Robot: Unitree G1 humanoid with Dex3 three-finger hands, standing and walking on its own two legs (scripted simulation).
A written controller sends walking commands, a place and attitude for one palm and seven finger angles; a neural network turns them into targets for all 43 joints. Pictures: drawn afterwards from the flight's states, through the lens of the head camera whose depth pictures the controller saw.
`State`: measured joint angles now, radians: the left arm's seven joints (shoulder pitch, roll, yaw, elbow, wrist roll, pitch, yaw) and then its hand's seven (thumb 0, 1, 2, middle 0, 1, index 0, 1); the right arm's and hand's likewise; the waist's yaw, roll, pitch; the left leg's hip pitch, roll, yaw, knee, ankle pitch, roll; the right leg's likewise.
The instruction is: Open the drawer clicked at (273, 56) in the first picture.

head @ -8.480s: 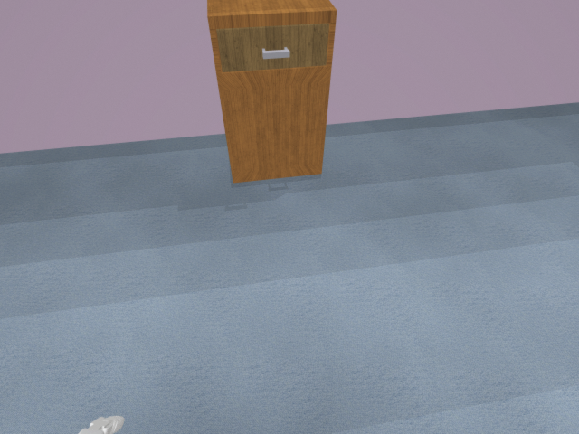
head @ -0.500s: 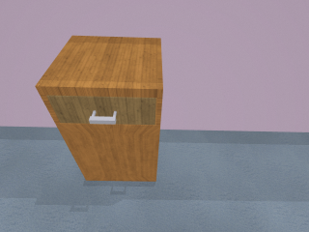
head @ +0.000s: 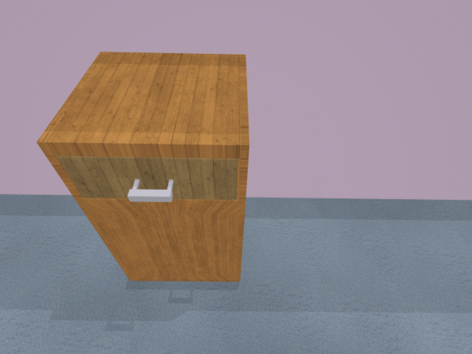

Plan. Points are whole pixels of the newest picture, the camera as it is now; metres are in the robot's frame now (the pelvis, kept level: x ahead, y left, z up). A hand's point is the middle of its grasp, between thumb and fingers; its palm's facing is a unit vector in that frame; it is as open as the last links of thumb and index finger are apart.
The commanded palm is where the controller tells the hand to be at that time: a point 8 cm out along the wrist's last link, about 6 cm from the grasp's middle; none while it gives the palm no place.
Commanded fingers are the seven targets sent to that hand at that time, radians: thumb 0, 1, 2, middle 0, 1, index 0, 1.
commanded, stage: come to a stop and stand still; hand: left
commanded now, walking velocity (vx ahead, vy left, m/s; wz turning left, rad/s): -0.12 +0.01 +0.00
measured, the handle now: (152, 189) +0.50 +0.25 -0.09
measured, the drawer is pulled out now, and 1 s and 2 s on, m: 0.00 0.00 0.00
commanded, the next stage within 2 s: look again from close up in 0.70 s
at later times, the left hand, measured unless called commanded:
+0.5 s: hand out of the picture -0.04 +0.13 -0.17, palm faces +0.05 -0.98 -0.21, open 7.2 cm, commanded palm none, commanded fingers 0.00 0.90 0.90 -0.20 -0.30 -0.20 -0.30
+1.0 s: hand out of the picture -0.06 +0.13 -0.18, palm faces +0.04 -0.99 -0.16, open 7.4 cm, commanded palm none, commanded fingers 0.00 0.90 0.90 -0.20 -0.30 -0.20 -0.30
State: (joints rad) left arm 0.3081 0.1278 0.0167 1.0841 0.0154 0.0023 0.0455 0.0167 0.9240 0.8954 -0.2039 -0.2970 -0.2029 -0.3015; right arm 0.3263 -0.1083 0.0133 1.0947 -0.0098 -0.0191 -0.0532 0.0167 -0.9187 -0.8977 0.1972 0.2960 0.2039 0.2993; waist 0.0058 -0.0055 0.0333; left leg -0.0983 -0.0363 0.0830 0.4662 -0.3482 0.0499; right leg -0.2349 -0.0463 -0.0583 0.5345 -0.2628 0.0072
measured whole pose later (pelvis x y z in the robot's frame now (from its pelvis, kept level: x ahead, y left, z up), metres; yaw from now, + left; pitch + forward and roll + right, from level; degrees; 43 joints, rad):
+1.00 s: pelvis -0.05 -0.02 +0.00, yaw +1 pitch -1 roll +0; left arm 0.35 0.11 0.00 1.11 0.01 -0.01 0.04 0.01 0.91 0.90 -0.21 -0.30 -0.21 -0.30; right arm 0.40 -0.11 0.01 1.07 -0.03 -0.01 -0.02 0.01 -0.91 -0.90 0.19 0.30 0.20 0.30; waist -0.02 0.00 -0.02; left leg -0.22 0.01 0.06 0.54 -0.31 0.02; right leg -0.30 0.00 -0.09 0.50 -0.19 -0.04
